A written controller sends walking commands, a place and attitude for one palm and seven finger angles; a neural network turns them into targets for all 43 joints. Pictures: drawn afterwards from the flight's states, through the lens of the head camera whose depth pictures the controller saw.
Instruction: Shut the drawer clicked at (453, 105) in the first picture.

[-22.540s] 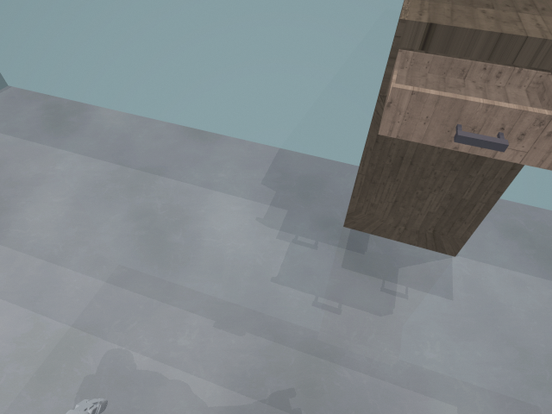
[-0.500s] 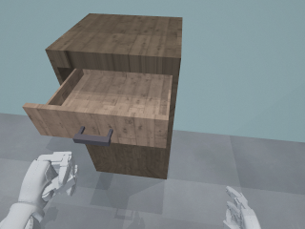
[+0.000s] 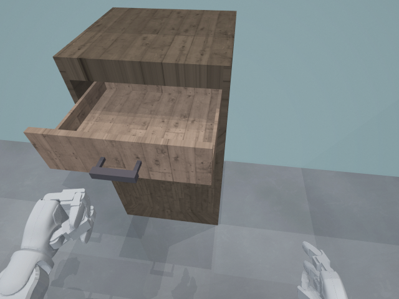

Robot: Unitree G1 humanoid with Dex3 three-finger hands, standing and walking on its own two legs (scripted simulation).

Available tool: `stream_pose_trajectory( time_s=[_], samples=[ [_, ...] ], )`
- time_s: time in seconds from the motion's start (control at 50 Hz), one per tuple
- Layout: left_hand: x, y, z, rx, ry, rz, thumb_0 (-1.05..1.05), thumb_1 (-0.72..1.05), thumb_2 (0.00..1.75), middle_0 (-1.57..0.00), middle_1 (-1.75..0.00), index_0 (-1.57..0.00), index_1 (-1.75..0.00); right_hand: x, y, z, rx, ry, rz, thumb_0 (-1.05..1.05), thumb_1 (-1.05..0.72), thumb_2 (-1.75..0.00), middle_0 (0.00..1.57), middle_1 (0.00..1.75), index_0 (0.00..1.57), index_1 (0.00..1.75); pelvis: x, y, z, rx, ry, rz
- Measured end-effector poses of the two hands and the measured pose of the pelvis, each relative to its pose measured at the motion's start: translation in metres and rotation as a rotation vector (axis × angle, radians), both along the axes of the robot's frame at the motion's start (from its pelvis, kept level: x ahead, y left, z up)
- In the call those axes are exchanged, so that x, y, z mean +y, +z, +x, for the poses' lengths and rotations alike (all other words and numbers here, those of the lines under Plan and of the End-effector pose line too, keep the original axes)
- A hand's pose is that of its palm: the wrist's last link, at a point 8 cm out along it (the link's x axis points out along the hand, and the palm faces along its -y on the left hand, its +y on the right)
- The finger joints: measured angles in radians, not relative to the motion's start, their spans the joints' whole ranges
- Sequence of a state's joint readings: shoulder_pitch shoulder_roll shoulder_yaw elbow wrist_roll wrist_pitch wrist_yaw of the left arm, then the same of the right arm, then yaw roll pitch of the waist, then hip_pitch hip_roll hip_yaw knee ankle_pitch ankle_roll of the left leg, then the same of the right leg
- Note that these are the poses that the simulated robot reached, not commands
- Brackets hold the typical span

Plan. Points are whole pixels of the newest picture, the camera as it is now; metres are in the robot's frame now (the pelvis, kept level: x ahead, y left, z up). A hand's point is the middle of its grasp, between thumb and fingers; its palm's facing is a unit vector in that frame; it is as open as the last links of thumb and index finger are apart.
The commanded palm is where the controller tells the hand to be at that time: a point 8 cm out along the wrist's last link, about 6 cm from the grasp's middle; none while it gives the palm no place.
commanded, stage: bring the fist close to the handle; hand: left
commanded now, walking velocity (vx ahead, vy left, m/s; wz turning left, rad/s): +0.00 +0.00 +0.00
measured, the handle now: (117, 168) +0.40 +0.24 +0.02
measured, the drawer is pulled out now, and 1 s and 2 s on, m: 0.23 0.23 0.18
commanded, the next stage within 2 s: push the drawer shut in 1.20 s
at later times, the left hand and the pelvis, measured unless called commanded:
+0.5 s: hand (110, 211) +0.27 +0.21 +0.05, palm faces -0.02 -1.00 -0.05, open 3.3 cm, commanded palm +0.25 +0.26 +0.05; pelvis -0.01 +0.01 -0.01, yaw -1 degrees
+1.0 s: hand (122, 202) +0.31 +0.20 +0.02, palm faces -0.04 -1.00 -0.04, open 3.3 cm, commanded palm +0.28 +0.26 +0.02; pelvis -0.01 +0.01 -0.03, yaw -2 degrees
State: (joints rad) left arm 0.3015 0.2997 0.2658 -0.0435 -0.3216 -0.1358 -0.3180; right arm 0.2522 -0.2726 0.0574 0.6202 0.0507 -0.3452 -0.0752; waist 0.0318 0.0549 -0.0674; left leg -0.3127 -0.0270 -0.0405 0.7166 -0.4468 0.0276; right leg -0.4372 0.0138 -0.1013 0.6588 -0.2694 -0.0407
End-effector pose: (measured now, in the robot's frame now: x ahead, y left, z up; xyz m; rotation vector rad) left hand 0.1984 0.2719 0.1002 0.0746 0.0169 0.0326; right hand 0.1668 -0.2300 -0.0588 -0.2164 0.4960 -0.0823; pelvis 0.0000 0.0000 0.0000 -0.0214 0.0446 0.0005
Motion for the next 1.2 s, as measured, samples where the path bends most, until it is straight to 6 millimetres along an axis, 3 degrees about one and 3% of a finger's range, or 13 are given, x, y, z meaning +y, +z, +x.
stream_pose_trajectory(
  time_s=[0.26,0.6,0.88,1.04,1.2],
  samples=[
    [-0.006,-0.025,0.032,0.006,-0.035,-0.013,0.01,0.90,0.90,-1.39,-1.60,-1.40,-1.60,-0.012,-0.014,-0.020,0.090,-0.043,-0.024,0.01,-0.90,-0.90,0.20,0.30,0.21,0.30,0.000,-0.006,-0.002,0.045,-0.009,0.006],
    [-0.007,-0.059,0.058,0.008,-0.054,-0.027,0.01,0.90,0.90,-1.39,-1.60,-1.40,-1.60,-0.003,-0.038,-0.036,0.193,-0.053,-0.024,0.01,-0.90,-0.90,0.20,0.30,0.21,0.30,0.009,-0.019,-0.007,0.118,-0.017,0.008],
    [-0.015,-0.087,0.093,0.015,-0.077,-0.037,0.01,0.90,0.90,-1.39,-1.60,-1.40,-1.60,-0.002,-0.059,-0.046,0.275,-0.066,-0.030,0.01,-0.90,-0.90,0.20,0.30,0.21,0.30,0.014,-0.035,-0.011,0.188,-0.024,0.010],
    [-0.011,-0.082,0.089,0.005,-0.071,-0.033,0.01,0.90,0.90,-1.39,-1.60,-1.40,-1.60,-0.002,-0.061,-0.053,0.313,-0.091,-0.017,0.01,-0.90,-0.90,0.20,0.30,0.21,0.30,0.014,-0.034,-0.007,0.195,-0.031,0.007],
    [-0.011,-0.082,0.080,0.003,-0.068,-0.036,0.01,0.90,0.90,-1.39,-1.60,-1.40,-1.60,-0.003,-0.059,-0.046,0.303,-0.084,-0.027,0.01,-0.90,-0.90,0.20,0.30,0.21,0.30,0.014,-0.034,-0.007,0.191,-0.023,0.003]
  ],
)
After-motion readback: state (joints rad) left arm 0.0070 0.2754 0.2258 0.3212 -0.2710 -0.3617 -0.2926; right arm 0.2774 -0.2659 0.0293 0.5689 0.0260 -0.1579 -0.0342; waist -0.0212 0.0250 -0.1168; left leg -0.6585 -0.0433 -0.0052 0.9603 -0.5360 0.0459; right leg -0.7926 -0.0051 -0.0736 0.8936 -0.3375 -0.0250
